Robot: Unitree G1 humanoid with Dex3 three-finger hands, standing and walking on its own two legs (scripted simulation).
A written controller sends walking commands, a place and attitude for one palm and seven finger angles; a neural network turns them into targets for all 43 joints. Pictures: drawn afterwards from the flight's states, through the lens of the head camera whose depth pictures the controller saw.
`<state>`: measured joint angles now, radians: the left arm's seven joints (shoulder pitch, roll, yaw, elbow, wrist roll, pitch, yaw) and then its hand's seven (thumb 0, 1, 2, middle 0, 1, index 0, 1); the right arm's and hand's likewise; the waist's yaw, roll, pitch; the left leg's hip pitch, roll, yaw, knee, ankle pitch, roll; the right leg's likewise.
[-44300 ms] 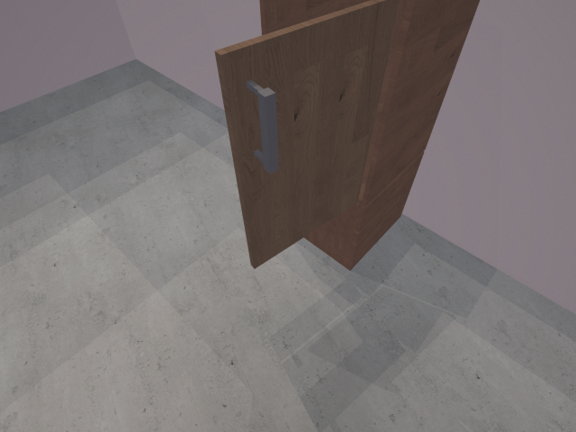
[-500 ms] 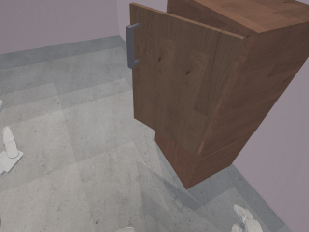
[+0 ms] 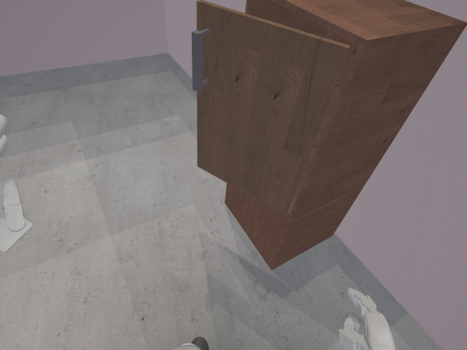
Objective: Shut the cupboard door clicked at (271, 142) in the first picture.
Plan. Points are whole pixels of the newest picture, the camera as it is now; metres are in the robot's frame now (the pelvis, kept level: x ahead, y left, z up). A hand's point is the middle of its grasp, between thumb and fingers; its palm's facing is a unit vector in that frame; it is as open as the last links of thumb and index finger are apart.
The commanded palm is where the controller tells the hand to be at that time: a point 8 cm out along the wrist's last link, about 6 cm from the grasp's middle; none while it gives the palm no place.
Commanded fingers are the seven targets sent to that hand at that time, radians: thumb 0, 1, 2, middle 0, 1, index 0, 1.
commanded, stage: stop stepping back and stand still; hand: left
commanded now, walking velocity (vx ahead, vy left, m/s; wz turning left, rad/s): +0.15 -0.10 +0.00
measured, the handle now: (202, 60) +0.81 +0.12 +0.13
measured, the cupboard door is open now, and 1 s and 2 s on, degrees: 26 26 26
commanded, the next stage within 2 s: let the arm hang, fingers relaxed in 0.94 s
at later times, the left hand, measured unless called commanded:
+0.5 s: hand out of the picture +0.10 +0.27 +0.19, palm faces +0.23 -0.85 -0.48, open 7.5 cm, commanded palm +0.07 +0.32 +0.19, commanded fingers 0.00 0.90 0.90 -0.20 -0.30 -0.20 -0.30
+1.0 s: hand out of the picture +0.13 +0.34 +0.20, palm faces +0.34 -0.80 -0.50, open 7.5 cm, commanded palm +0.08 +0.37 +0.19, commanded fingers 0.00 0.90 0.90 -0.20 -0.30 -0.20 -0.30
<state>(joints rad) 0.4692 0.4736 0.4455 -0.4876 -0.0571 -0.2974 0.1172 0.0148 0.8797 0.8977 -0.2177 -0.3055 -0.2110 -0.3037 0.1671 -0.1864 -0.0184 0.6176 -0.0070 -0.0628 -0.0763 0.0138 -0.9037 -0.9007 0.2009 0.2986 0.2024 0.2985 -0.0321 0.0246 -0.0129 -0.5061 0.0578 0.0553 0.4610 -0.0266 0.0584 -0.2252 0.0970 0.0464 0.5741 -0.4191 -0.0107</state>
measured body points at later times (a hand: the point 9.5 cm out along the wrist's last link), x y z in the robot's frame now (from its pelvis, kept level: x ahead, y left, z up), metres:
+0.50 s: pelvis -0.12 +0.05 +0.01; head -0.13 +0.09 +0.46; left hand +0.09 +0.31 +0.22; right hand -0.02 -0.19 -0.07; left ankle +0.00 +0.12 -0.69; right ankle -0.18 -0.02 -0.73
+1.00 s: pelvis -0.10 +0.09 +0.01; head -0.10 +0.11 +0.46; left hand +0.11 +0.38 +0.22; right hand +0.03 -0.13 -0.07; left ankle -0.06 +0.20 -0.72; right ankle -0.10 -0.01 -0.73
